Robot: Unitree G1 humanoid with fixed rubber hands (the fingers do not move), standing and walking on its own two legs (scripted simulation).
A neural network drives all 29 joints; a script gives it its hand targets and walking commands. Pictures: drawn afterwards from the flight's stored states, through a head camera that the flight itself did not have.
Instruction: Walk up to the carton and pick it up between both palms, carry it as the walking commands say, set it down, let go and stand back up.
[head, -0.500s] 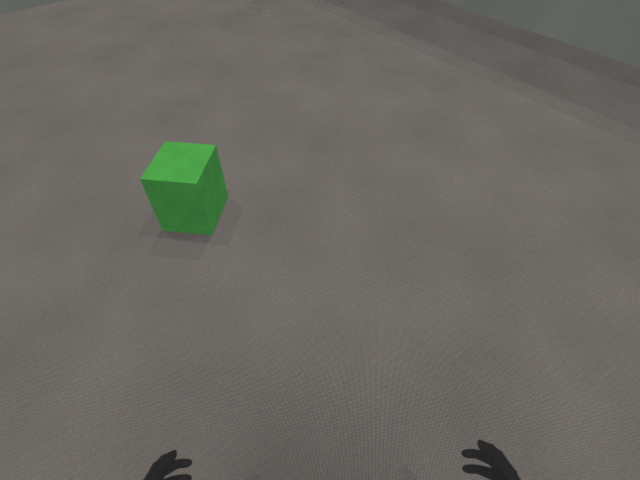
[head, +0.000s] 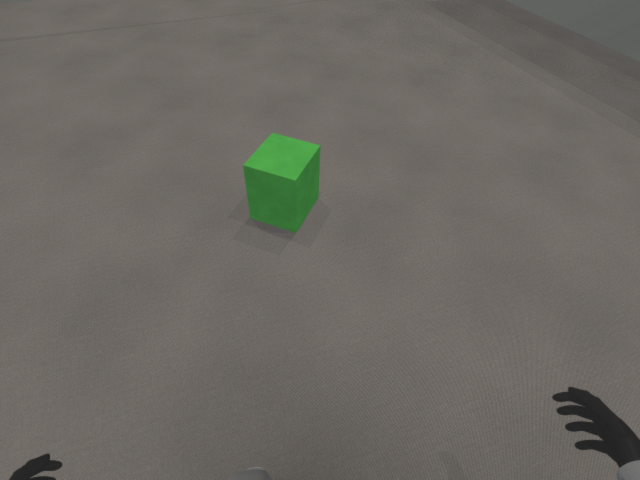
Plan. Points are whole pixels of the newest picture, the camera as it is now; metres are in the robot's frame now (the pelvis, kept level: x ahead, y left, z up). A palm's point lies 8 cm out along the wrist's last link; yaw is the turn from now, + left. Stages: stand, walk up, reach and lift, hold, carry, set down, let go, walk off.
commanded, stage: walk up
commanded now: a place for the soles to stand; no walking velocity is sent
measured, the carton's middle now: (284, 183) +1.32 +0.15 -0.60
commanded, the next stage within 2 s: none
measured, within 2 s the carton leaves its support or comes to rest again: neither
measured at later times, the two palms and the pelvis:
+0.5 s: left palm (116, 320) +0.33 +0.30 -0.01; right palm (556, 347) +0.32 -0.34 -0.06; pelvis +0.21 -0.03 +0.00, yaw +6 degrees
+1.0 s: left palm (107, 262) +0.46 +0.37 -0.05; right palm (466, 193) +0.60 -0.26 +0.00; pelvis +0.42 +0.04 +0.02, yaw +10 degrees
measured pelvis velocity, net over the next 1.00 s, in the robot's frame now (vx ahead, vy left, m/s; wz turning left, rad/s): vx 0.42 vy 0.04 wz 0.18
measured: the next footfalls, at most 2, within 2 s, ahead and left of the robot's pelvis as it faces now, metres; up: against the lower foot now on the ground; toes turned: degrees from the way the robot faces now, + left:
right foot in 0.38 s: +0.34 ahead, -0.14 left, +0.00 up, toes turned -1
left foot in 0.82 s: +0.48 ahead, +0.16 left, +0.00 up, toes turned +14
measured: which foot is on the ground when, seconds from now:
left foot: down 0.00-0.40, up 0.42-0.80, down 0.82-1.00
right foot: up 0.00-0.36, down 0.38-0.82, up 0.84-1.00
